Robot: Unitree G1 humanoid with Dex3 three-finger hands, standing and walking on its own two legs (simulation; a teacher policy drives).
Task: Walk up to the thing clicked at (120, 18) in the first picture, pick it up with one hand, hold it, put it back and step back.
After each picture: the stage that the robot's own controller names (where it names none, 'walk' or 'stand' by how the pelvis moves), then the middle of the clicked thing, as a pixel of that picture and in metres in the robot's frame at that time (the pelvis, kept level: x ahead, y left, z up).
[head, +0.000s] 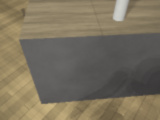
stand; out of the picture +0.89 -0.22 +0.08
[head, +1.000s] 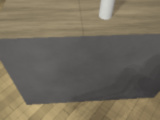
walk; out of the picture +0.81 -0.09 +0.11
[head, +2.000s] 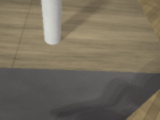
walk; (52, 14) +0.57 +0.15 +0.12
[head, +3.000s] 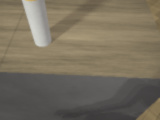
stand; (37, 16) +0.55 +0.19 +0.13
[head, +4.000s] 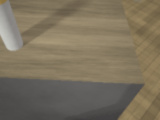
stand; (4, 20) +0.53 +0.30 +0.12
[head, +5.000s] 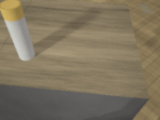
stand; (19, 33) +0.53 +0.27 +0.08
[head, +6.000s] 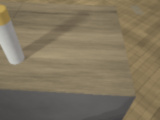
stand; (7, 37) +0.54 +0.32 +0.08
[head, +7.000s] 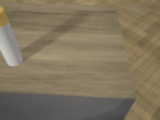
stand; (5, 39) +0.52 +0.32 +0.08
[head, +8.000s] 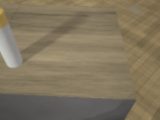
rise first; (5, 40) +0.51 +0.32 +0.08
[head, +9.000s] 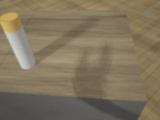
rise first; (19, 43) +0.52 +0.31 +0.08
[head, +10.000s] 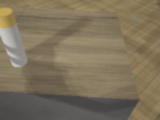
go down; (12, 40) +0.53 +0.30 +0.09
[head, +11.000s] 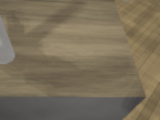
go down; out of the picture +0.49 +0.29 +0.11
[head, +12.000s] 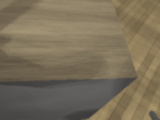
close in; out of the picture +0.51 +0.30 +0.14
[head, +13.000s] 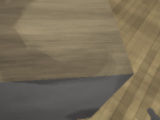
close; out of the picture +0.52 +0.32 +0.15
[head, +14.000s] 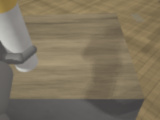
lift; (13, 33) +0.35 +0.19 +0.28
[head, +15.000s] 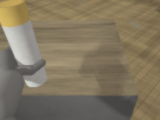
lift; (25, 48) +0.35 +0.18 +0.23
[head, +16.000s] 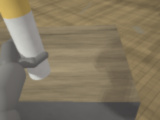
hold; (27, 40) +0.35 +0.16 +0.27
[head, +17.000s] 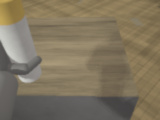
hold; (18, 43) +0.32 +0.18 +0.26
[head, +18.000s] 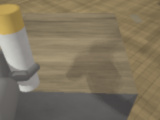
hold; (18, 53) +0.34 +0.19 +0.21
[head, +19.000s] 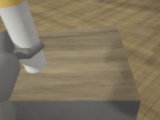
crouch; (22, 31) +0.34 +0.17 +0.31
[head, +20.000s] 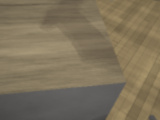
crouch; out of the picture +0.50 +0.29 +0.26
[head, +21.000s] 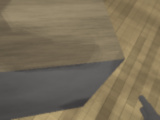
lower; out of the picture +0.54 +0.30 +0.17
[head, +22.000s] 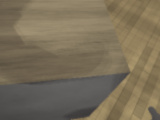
lower; out of the picture +0.50 +0.31 +0.15
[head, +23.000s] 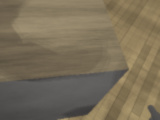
lower; out of the picture +0.51 +0.31 +0.15
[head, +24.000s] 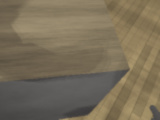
loosen; out of the picture +0.51 +0.31 +0.15
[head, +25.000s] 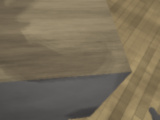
withdraw; out of the picture +0.50 +0.31 +0.15
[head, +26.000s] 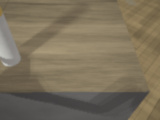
sink last; (0, 35) +0.48 +0.29 +0.13
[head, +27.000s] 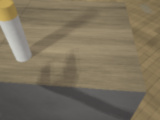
stand; (14, 34) +0.52 +0.31 +0.11
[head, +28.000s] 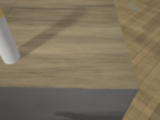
stand; (1, 35) +0.51 +0.31 +0.12
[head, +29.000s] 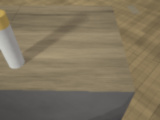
stand; (7, 42) +0.52 +0.32 +0.08
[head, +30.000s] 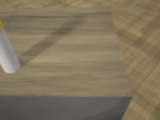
stand; (1, 46) +0.50 +0.33 +0.08
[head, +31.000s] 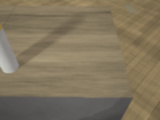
stand; (0, 46) +0.49 +0.33 +0.08
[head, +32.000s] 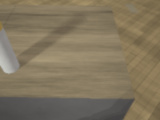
stand; (0, 46) +0.48 +0.33 +0.08
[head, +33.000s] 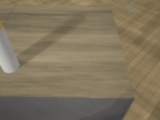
stand; (0, 45) +0.48 +0.32 +0.08
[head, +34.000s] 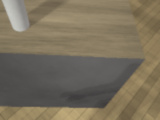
walk; out of the picture +0.60 +0.26 +0.10
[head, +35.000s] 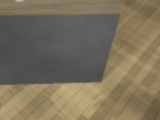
walk; out of the picture +0.85 +0.36 +0.12
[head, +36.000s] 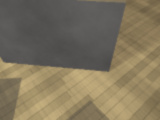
stand; out of the picture +1.15 +0.27 +0.11
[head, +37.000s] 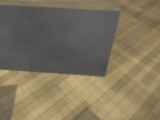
stand; out of the picture +1.13 +0.27 +0.08
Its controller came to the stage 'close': yes
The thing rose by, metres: 0.23
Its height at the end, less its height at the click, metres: +0.00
